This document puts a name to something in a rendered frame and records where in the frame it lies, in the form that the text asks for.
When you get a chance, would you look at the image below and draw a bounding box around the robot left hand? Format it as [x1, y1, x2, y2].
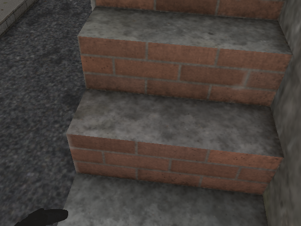
[14, 208, 69, 226]

